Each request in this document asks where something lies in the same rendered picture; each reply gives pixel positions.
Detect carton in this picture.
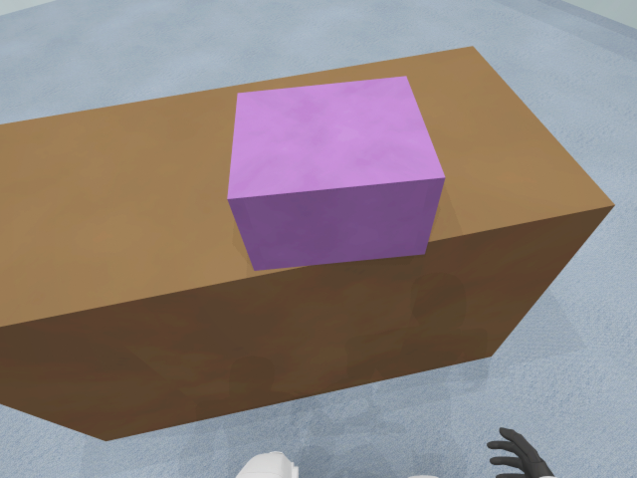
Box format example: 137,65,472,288
227,76,445,271

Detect pedestal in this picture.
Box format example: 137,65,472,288
0,46,615,441

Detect right robot hand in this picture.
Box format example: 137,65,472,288
487,427,555,478

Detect robot left thigh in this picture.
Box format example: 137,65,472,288
236,453,299,478

